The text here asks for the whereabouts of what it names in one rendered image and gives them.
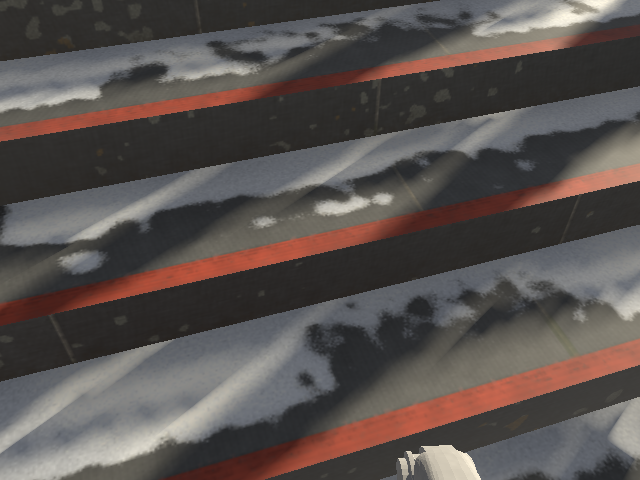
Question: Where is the right robot thigh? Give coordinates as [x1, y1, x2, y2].
[396, 445, 481, 480]

